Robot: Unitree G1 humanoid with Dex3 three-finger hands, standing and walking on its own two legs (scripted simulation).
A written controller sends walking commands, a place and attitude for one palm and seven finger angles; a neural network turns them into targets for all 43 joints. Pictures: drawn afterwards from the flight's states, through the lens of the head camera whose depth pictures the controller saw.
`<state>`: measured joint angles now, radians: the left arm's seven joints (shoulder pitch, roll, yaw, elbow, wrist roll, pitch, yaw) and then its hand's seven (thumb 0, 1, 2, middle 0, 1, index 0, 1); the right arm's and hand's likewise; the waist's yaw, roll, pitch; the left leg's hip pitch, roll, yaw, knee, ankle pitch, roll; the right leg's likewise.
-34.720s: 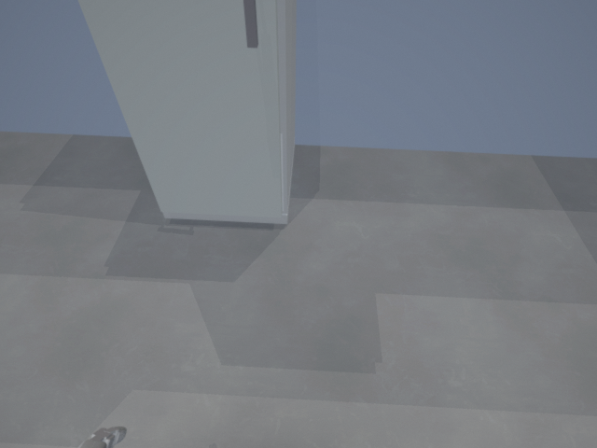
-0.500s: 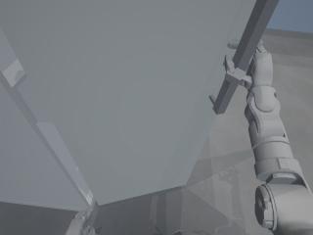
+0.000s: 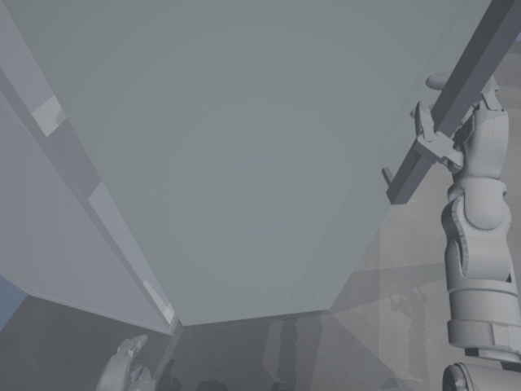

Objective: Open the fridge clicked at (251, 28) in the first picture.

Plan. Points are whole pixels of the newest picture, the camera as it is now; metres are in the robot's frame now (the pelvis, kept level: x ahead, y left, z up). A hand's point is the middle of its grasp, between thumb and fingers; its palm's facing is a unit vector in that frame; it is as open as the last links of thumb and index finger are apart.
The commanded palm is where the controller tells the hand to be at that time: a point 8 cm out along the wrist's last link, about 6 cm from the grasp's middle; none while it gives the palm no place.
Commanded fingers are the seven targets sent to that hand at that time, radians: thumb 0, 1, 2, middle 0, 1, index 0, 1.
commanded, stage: stop walking and hold the door back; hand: right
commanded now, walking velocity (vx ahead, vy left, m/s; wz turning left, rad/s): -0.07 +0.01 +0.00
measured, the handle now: (437, 103) +0.44 -0.17 +0.24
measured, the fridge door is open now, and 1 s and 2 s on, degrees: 69 70 70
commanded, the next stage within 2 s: loosen the grip on the handle in 0.20 s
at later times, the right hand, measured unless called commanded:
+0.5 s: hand (436, 138) +0.39 -0.16 +0.22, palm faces +0.11 +0.99 -0.08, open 8.1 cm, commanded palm +0.36 -0.21 +0.21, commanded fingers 0.00 0.43 -0.26 0.44 1.38 0.44 1.38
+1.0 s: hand (440, 145) +0.39 -0.17 +0.21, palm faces +0.14 +0.98 -0.12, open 14.5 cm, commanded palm +0.37 -0.23 +0.21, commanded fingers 0.00 0.55 -0.20 0.25 1.15 0.25 1.15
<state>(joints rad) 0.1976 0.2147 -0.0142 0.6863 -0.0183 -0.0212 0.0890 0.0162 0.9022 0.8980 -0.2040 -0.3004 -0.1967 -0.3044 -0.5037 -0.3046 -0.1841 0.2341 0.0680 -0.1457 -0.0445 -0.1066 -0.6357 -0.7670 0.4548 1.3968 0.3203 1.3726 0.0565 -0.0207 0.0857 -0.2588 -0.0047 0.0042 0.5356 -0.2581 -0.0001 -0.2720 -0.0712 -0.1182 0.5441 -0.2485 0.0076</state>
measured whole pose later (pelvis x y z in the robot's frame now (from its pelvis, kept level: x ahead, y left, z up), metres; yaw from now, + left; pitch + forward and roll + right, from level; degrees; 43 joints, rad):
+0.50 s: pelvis -0.01 +0.00 +0.00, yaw -1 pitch -1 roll -1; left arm 0.22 0.22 -0.03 0.64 -0.02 -0.13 0.04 0.01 0.90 0.90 -0.21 -0.30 -0.20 -0.30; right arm -0.63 -0.27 -0.19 0.55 0.09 -0.16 0.02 -0.08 -0.33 -0.66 0.45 1.40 0.36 1.36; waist 0.04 0.00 -0.02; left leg -0.28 0.02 0.02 0.54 -0.24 0.00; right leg -0.29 -0.04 -0.11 0.50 -0.20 0.00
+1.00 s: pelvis +0.01 +0.02 +0.00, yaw -2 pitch +2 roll -1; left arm 0.26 0.26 0.01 0.70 -0.03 -0.15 0.05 0.02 0.90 0.90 -0.20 -0.30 -0.20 -0.30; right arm -0.47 -0.30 -0.22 0.37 0.13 -0.28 0.07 -0.02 0.54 -0.20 0.36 1.22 0.27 1.18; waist 0.01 -0.02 -0.02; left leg -0.30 0.00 0.03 0.55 -0.29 0.02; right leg -0.31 -0.06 -0.08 0.53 -0.25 0.02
